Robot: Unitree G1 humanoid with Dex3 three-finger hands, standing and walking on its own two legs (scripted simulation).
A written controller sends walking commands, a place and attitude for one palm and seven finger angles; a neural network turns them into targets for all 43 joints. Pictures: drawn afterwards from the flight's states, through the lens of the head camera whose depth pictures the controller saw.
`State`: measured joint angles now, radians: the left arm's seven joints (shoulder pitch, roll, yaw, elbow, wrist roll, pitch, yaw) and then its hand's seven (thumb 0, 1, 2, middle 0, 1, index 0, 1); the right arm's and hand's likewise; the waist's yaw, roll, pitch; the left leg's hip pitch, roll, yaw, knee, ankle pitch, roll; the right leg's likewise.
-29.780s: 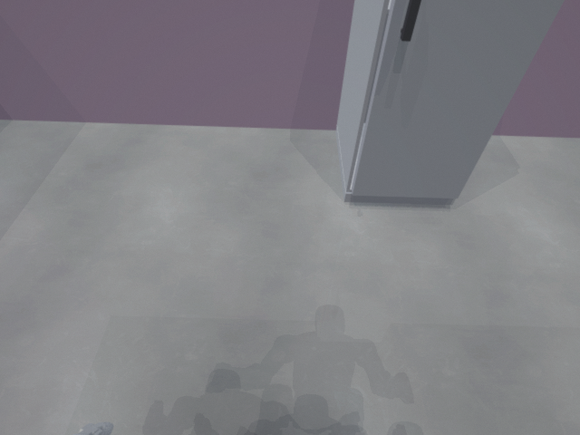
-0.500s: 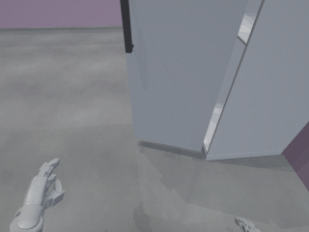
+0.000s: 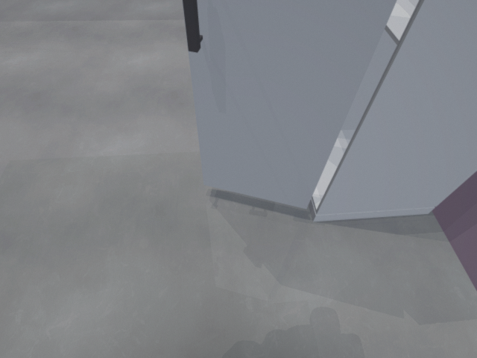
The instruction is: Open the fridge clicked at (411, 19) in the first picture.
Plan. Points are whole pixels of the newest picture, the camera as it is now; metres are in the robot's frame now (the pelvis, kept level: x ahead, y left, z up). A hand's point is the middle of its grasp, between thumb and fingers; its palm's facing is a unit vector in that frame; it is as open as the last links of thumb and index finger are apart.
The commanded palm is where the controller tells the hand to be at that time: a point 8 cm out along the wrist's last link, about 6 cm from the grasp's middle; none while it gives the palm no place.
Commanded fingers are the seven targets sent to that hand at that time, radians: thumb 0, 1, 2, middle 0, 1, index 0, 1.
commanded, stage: let the arm hang, fingers relaxed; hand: left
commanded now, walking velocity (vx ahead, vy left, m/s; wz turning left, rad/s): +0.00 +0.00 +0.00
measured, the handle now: out of the picture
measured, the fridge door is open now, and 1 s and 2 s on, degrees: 70 70 70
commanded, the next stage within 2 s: look to check the result in 0.46 s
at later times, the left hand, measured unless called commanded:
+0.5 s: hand (112, 341) +0.16 +0.24 -0.15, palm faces -0.09 -0.93 -0.35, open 7.4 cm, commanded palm none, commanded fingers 0.00 0.90 0.90 -0.20 -0.30 -0.20 -0.30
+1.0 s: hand out of the picture +0.12 +0.23 -0.16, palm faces -0.09 -0.94 -0.34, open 7.4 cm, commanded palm none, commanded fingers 0.00 0.90 0.90 -0.20 -0.30 -0.20 -0.30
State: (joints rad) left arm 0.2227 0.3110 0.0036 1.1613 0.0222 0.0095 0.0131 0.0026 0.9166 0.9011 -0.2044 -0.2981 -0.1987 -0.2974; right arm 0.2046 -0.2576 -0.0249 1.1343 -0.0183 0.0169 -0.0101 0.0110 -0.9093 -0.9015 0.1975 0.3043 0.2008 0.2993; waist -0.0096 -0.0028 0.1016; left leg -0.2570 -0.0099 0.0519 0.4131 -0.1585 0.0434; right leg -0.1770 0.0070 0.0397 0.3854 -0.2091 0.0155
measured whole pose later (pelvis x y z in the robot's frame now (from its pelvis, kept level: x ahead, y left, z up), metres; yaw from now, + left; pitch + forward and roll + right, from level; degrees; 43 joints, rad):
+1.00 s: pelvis +0.05 -0.01 +0.01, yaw -2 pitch +0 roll +0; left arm 0.11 0.34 -0.01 1.14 0.02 -0.01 0.01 0.00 0.90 0.90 -0.21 -0.30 -0.20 -0.30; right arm 0.09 -0.32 -0.01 1.15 -0.02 0.00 0.00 0.01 -0.91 -0.90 0.20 0.30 0.20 0.30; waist -0.02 -0.01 0.06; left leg -0.11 -0.01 0.08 0.29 -0.18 0.02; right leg -0.04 0.01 0.07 0.28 -0.23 0.00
